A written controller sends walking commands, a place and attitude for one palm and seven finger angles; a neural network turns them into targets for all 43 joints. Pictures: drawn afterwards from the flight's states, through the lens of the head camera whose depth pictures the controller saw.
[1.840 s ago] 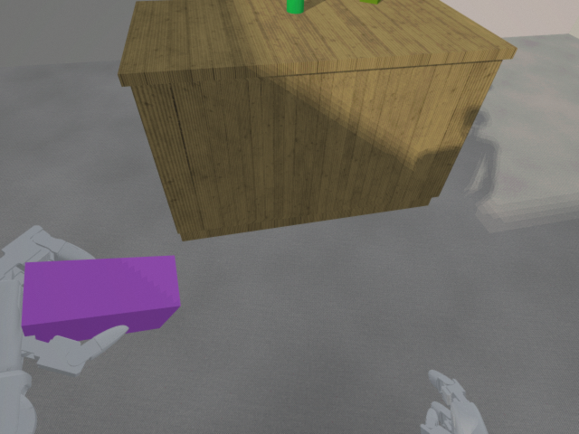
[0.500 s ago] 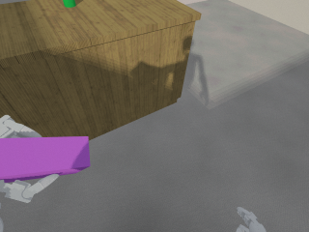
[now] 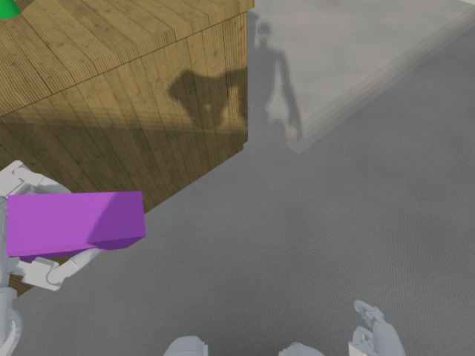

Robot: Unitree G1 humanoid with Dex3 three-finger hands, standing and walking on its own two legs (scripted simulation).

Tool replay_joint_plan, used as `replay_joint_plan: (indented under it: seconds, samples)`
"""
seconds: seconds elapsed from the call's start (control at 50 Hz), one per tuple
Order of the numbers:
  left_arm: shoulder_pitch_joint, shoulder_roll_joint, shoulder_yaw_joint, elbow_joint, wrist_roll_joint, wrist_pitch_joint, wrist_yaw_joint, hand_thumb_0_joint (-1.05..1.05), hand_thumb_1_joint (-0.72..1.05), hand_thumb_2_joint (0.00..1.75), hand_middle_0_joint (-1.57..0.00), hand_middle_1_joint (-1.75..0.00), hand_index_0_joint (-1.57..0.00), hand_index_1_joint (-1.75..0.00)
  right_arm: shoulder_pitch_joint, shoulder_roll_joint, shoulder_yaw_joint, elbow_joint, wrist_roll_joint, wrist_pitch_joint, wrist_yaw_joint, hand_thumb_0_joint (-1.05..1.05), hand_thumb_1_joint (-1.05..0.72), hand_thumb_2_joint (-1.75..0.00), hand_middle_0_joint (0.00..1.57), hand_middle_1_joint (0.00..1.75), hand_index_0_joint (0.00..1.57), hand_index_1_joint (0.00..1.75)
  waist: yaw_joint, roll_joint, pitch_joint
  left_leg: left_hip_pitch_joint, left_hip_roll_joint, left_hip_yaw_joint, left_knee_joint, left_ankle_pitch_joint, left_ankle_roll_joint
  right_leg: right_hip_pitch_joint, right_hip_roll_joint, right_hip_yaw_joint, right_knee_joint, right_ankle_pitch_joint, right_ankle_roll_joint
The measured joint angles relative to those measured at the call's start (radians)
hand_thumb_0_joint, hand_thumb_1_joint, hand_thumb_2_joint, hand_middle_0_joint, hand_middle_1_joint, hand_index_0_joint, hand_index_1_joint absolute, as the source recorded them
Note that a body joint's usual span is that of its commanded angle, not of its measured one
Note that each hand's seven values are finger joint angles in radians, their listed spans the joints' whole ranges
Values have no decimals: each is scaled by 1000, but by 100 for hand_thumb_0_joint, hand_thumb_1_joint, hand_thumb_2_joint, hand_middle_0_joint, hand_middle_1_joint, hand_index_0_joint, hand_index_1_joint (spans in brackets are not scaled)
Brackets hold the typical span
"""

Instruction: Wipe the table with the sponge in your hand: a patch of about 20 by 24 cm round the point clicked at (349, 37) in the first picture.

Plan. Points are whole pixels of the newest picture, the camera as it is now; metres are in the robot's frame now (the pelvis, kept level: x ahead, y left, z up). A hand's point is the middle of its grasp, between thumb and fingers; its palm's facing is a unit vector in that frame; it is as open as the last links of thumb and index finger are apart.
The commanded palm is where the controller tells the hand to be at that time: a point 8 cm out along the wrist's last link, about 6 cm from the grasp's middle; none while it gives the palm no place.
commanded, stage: walk to a spot facing it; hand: left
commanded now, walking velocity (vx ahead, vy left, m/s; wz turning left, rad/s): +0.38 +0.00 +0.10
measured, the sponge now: (98, 225) +0.25 +0.19 +0.15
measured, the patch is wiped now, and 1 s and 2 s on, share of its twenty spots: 0.00 0.00 0.00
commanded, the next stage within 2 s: turn to face it in 0.36 s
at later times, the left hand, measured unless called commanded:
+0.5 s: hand (78, 127) +0.38 +0.24 +0.19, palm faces +0.43 -0.83 -0.36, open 10.0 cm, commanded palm +0.31 +0.28 +0.20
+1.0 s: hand (113, 128) +0.38 +0.20 +0.19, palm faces +0.48 -0.76 -0.44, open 10.0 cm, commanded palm +0.31 +0.24 +0.20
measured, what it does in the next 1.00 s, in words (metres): walks ahead: left foot, then right foot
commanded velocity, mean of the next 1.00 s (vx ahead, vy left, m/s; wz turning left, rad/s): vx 0.12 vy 0.00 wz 0.22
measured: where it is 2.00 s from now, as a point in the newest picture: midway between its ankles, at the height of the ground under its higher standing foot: outside the picture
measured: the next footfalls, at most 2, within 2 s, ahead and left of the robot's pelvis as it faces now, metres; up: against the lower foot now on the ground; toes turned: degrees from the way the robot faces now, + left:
left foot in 0.30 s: +0.24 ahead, +0.14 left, +0.00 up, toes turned +10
right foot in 0.64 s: +0.27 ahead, -0.14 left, +0.00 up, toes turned -6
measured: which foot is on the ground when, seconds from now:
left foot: up 0.00-0.28, down 0.30-0.66, up 0.68-0.98, down 1.00-1.00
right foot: down 0.00-0.30, up 0.32-0.62, down 0.64-1.00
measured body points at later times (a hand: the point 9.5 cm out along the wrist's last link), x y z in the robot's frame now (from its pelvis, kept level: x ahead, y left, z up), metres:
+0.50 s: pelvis +0.15 +0.00 +0.01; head +0.16 +0.02 +0.46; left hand +0.35 +0.29 +0.21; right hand +0.33 -0.19 -0.07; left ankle +0.21 +0.13 -0.72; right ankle +0.15 -0.12 -0.66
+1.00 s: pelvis +0.19 -0.06 +0.01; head +0.23 -0.04 +0.46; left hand +0.34 +0.23 +0.22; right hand +0.40 -0.30 -0.06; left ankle +0.19 +0.06 -0.72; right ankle +0.23 -0.14 -0.72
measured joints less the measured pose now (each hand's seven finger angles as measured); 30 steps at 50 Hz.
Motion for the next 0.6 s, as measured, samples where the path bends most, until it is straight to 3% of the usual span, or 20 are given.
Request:
replay_joint_plan:
  seconds: [0.04, 0.08, 0.16, 0.26, 0.3, 0.32, 0.38, 0.44, 0.52, 0.6]
  samples:
    - [45, -2, -5, -38, 1, -6, -1, -1, -47, 98, -76, -133, -76, -133, -21, -19, -12, -6, 0, 11, 3, 1, -90, -90, 20, 30, 20, 30, -19, -10, 3, -94, -24, -12, 88, 41, -8, 30, 7, 7, -33, 0, 6]
    - [96, 13, 0, -80, 1, -20, -3, -1, -47, 98, -76, -133, -76, -133, -28, -30, -22, -21, -1, 19, 3, 1, -90, -90, 20, 30, 20, 30, -35, -21, -2, -166, -26, -10, 79, 84, -15, 63, 15, 9, -76, 4, 3]
    - [150, 70, 43, -144, -11, -47, 4, -1, -47, 98, -76, -133, -76, -133, -4, -32, -34, -56, -2, 26, -2, 1, -91, -90, 19, 30, 20, 30, -40, -61, -25, -190, -8, 28, -208, 152, -14, 127, 15, 16, -148, 0, 8]
    - [144, 87, 75, -147, -23, -61, 31, -1, -47, 98, -76, -133, -76, -133, 56, -30, -38, -78, -6, 17, -14, 1, -91, -90, 19, 30, 20, 30, -19, -91, -69, -64, -31, 97, -577, 252, 3, 202, -6, 21, -137, -71, 37]
    - [130, 70, 73, -125, -25, -59, 41, -1, -47, 98, -76, -133, -76, -133, 77, -35, -38, -89, -6, 12, -23, 1, -90, -90, 19, 30, 20, 30, -7, -84, -92, 17, -52, 116, -689, 338, 24, 208, -16, 29, -60, -133, 54]
    - [109, 63, 72, -103, -26, -57, 44, -1, -47, 98, -76, -133, -76, -133, 71, -25, -40, -84, -6, 10, -29, 1, -90, -90, 19, 30, 20, 30, -3, -93, -94, 22, -61, 123, -665, 360, 37, 189, -32, 45, 21, -163, 58]
    - [10, 35, 46, 13, -20, -40, 40, -1, -47, 98, -76, -133, -76, -133, 42, 21, -21, -62, -4, 8, -28, 1, -90, -90, 19, 30, 20, 30, 5, -98, -96, 31, -61, 125, -590, 263, 47, 71, -13, 122, 329, -242, 68]
    - [-51, 11, 15, 63, -11, -7, 30, -1, -47, 98, -76, -133, -76, -133, 24, 68, 16, -54, -3, -13, -13, 1, -90, -90, 19, 30, 20, 30, 3, -84, -87, 54, -51, 103, -615, 253, 38, -33, -11, 128, 441, -205, 75]
    - [1, 0, -11, -36, -11, -7, 19, -1, -47, 98, -76, -133, -76, -134, 25, 115, 56, -70, -8, -49, 6, 1, -90, -90, 20, 30, 20, 30, 9, -69, -62, 93, -30, 94, -672, 268, 15, -85, -39, 111, 308, -114, 83]
    - [61, 29, -10, -102, -16, -36, 15, -1, -47, 98, -76, -133, -76, -134, 49, 122, 64, -75, -8, -70, 10, 1, -90, -90, 20, 30, 21, 30, 12, -30, -49, 107, -13, 58, -687, 264, -15, -20, -33, 72, 59, -69, 101]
